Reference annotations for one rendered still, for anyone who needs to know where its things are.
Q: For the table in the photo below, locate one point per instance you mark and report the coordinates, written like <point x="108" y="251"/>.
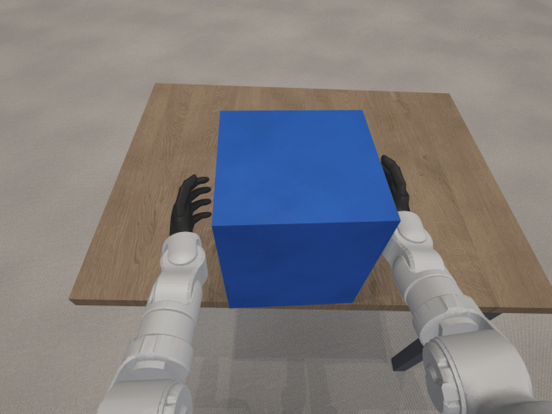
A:
<point x="450" y="187"/>

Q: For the right robot upper arm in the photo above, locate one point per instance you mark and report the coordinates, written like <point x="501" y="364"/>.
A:
<point x="478" y="372"/>

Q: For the left robot hand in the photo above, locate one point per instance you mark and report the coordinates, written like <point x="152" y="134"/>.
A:
<point x="182" y="219"/>

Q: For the right robot forearm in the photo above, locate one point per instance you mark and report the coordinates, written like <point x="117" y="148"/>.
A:
<point x="437" y="304"/>

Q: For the carton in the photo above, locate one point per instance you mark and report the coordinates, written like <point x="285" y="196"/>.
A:
<point x="302" y="209"/>

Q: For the right robot hand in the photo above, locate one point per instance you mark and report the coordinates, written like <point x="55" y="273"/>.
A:
<point x="396" y="183"/>

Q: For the left robot upper arm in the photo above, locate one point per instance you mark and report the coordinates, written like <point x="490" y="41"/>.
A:
<point x="149" y="396"/>

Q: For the left robot forearm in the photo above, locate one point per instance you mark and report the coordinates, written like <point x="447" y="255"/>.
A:
<point x="162" y="348"/>

